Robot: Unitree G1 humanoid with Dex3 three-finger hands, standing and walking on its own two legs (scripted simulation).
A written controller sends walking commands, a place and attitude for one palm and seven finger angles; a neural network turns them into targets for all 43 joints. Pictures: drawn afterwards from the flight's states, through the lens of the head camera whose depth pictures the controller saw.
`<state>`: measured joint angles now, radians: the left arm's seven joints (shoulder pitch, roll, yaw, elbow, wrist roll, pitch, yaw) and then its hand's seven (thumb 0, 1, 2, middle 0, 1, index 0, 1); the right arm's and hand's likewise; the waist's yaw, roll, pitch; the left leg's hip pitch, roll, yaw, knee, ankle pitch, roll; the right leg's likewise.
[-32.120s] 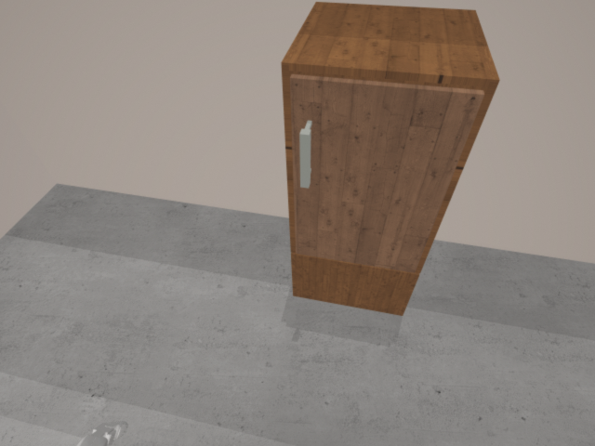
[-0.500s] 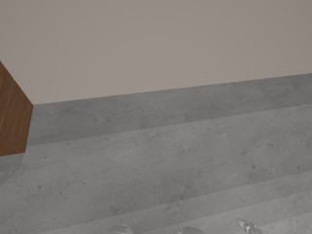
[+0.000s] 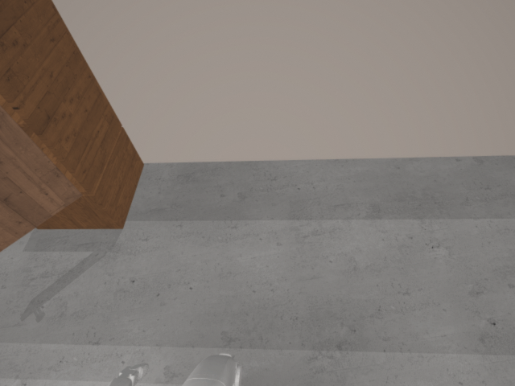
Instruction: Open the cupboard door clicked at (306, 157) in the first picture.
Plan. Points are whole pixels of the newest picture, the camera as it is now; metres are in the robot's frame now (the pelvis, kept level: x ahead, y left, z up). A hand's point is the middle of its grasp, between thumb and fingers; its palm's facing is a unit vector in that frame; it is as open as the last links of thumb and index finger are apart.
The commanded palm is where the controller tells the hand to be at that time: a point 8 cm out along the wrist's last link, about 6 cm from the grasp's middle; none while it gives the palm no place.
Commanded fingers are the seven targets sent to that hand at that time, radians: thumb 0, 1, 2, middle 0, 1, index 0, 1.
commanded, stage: turn to face it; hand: left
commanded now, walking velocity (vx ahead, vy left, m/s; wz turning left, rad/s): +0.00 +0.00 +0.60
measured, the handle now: out of the picture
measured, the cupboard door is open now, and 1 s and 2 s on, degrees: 48 48 48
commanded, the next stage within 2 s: take the last steps up to it in 1.16 s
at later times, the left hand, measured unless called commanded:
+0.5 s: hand out of the picture -0.01 +0.25 -0.18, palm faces +0.35 -0.90 -0.25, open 7.4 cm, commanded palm none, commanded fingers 0.00 0.90 0.90 -0.20 -0.30 -0.20 -0.30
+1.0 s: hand out of the picture +0.01 +0.16 -0.15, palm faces +0.54 -0.80 -0.27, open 7.4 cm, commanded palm none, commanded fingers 0.00 0.90 0.90 -0.20 -0.30 -0.20 -0.30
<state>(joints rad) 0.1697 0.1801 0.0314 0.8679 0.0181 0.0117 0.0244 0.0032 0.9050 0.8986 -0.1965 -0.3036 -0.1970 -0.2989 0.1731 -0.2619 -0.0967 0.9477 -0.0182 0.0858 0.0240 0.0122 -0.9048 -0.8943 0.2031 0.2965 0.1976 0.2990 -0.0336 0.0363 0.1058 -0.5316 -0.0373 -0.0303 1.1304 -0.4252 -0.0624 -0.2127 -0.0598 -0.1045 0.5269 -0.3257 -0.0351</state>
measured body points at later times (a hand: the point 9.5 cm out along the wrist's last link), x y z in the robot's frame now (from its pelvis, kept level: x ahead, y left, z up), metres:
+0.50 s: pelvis +0.01 +0.02 -0.01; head +0.04 +0.06 +0.44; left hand -0.02 +0.30 -0.16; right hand +0.21 -0.18 -0.13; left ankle +0.00 +0.11 -0.74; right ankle +0.02 -0.13 -0.66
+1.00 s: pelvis +0.04 -0.05 +0.00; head +0.09 -0.05 +0.45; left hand -0.02 +0.21 -0.12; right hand +0.22 -0.24 -0.16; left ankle -0.05 +0.07 -0.65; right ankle +0.07 -0.13 -0.74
